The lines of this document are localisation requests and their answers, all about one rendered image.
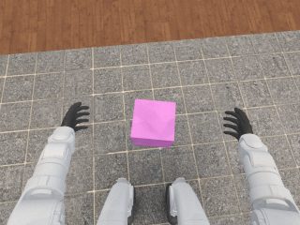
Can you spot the robot left forearm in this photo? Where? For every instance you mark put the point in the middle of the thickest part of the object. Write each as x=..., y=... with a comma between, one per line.
x=49, y=177

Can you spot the robot left upper arm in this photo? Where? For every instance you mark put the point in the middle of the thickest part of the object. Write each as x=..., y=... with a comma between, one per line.
x=39, y=212

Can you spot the robot left thigh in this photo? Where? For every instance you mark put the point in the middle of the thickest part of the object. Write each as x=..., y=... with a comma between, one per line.
x=115, y=208

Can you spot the right robot hand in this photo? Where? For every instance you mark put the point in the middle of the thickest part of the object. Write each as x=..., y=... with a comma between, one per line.
x=242, y=122

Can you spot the robot thigh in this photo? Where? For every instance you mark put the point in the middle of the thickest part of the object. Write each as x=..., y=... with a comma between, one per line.
x=188, y=207
x=115, y=208

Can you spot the left robot hand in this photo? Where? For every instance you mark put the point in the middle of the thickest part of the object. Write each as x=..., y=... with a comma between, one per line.
x=70, y=120

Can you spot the robot right upper arm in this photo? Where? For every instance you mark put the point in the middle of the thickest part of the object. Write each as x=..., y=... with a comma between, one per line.
x=267, y=216

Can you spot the robot right forearm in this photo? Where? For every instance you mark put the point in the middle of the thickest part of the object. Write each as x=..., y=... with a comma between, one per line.
x=264, y=181

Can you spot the carton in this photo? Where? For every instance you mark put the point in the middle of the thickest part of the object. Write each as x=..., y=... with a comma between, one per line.
x=153, y=123

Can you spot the robot right thigh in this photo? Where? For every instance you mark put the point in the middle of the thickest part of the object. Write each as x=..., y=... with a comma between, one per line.
x=188, y=207

